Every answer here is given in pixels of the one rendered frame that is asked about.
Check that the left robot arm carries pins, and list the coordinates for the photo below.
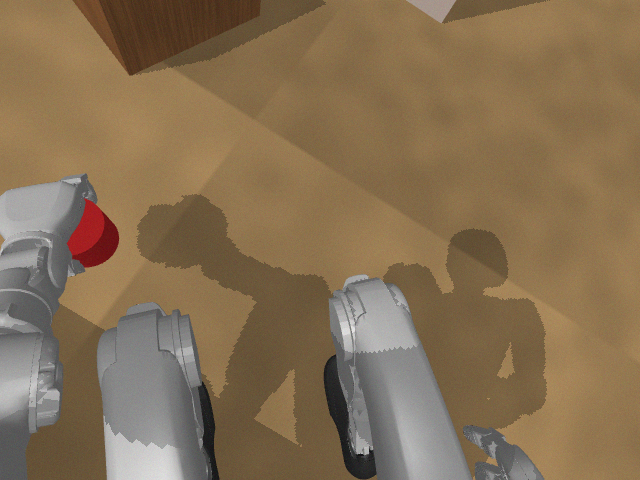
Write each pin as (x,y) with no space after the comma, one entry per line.
(33,274)

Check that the right robot foot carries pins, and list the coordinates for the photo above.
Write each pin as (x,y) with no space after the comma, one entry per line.
(359,465)

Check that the left robot hand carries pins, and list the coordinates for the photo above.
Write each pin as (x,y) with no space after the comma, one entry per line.
(55,208)

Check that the right robot hand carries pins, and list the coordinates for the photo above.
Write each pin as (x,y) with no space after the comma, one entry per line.
(513,463)

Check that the left robot foot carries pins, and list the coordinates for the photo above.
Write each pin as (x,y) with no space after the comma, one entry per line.
(209,431)

